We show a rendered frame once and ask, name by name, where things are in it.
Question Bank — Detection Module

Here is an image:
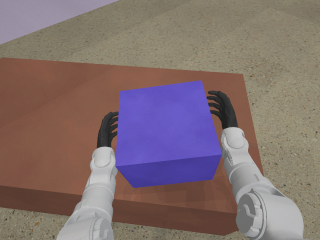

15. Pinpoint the carton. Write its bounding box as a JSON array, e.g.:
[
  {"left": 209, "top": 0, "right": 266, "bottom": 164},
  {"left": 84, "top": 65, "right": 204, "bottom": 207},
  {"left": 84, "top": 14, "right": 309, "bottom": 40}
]
[{"left": 115, "top": 80, "right": 222, "bottom": 188}]

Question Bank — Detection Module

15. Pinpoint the robot right hand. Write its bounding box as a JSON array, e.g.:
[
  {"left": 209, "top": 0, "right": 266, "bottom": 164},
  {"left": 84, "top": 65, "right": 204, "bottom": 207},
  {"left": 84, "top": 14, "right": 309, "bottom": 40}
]
[{"left": 206, "top": 90, "right": 238, "bottom": 130}]

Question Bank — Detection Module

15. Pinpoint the robot left hand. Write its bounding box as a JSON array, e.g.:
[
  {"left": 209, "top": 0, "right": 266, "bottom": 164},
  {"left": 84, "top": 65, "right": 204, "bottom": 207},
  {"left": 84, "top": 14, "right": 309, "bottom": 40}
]
[{"left": 97, "top": 111, "right": 119, "bottom": 148}]

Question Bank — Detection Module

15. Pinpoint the pedestal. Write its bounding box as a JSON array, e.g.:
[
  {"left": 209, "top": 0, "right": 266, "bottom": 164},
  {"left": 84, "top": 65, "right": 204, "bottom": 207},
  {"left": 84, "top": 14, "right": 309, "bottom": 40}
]
[{"left": 0, "top": 57, "right": 264, "bottom": 236}]

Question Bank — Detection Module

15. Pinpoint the right robot forearm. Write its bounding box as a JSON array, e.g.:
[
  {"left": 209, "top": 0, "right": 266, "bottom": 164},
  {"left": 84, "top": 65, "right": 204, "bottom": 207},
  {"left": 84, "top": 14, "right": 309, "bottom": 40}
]
[{"left": 220, "top": 127, "right": 304, "bottom": 233}]

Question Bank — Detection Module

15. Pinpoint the left robot forearm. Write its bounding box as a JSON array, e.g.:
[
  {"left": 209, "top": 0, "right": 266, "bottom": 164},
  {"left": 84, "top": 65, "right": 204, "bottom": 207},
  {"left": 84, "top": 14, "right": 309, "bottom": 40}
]
[{"left": 56, "top": 146, "right": 118, "bottom": 240}]

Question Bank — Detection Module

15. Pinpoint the right robot upper arm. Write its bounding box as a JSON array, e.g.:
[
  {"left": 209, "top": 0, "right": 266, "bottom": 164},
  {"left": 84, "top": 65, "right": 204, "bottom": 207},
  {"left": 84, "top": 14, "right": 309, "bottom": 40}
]
[{"left": 235, "top": 191, "right": 310, "bottom": 240}]

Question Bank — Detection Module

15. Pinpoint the left robot upper arm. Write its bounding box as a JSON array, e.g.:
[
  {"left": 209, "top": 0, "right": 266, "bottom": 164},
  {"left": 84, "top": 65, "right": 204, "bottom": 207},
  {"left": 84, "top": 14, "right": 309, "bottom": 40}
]
[{"left": 56, "top": 216, "right": 114, "bottom": 240}]

